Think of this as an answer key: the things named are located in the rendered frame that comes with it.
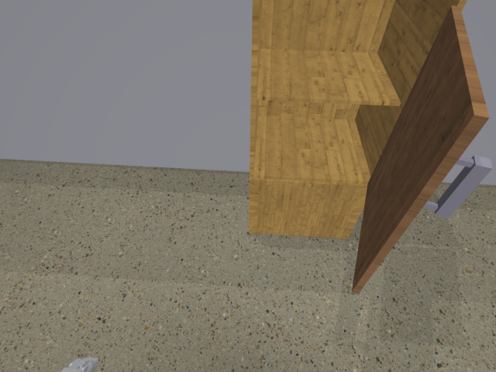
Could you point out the handle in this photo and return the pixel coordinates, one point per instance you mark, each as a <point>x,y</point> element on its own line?
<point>475,170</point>

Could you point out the cupboard door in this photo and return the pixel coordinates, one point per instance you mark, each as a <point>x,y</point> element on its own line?
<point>444,112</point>

